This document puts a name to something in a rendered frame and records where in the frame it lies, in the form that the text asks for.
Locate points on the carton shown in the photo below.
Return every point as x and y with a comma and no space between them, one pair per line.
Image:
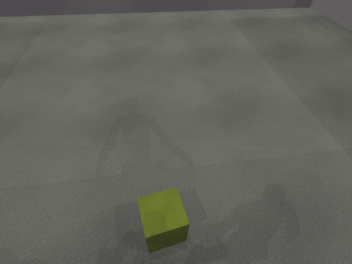
164,219

